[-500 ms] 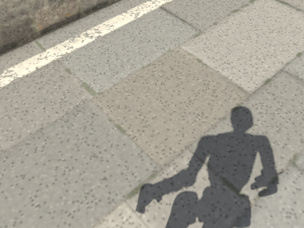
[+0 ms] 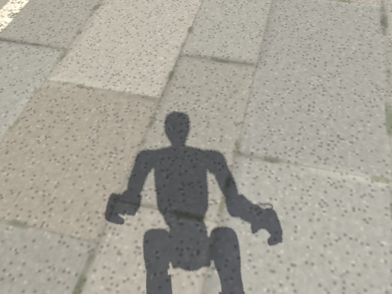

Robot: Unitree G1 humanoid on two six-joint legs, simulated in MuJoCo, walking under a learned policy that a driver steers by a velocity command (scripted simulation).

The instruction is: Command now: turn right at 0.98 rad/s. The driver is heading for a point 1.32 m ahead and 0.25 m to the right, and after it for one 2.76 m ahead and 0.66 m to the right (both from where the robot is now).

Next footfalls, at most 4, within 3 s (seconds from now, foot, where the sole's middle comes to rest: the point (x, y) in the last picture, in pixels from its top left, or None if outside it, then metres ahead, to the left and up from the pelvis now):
0.34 left None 0.14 0.10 -0.76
0.72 right None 0.01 -0.08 -0.76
1.88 right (297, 279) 0.46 -0.27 -0.76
2.34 left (294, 158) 0.94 -0.34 -0.76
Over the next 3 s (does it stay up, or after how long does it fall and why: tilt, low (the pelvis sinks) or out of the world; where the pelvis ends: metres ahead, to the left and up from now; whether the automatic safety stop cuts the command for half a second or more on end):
stays up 0.99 -0.44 0.01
